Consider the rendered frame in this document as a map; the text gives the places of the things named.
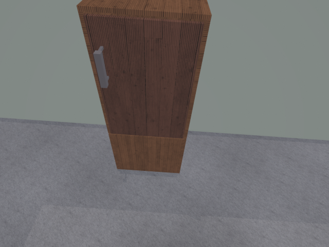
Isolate cupboard door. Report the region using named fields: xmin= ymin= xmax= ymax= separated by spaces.
xmin=83 ymin=13 xmax=204 ymax=138

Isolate handle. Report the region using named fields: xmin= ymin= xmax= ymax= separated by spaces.
xmin=93 ymin=46 xmax=109 ymax=88

